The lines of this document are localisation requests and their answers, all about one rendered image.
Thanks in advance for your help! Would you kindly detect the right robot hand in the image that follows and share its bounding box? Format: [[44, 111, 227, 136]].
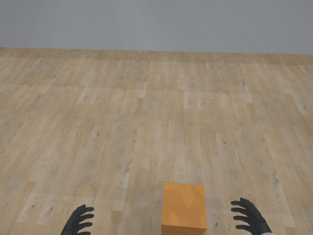
[[231, 198, 272, 235]]

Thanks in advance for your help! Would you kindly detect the carton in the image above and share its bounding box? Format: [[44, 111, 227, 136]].
[[161, 183, 207, 235]]

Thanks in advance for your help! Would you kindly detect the left robot hand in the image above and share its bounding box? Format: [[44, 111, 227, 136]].
[[61, 204, 94, 235]]

